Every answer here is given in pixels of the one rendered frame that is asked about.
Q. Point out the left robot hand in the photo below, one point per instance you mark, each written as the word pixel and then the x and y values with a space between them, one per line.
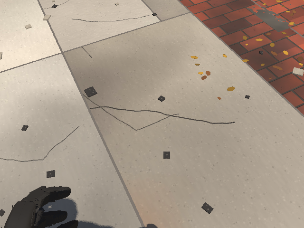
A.
pixel 23 213

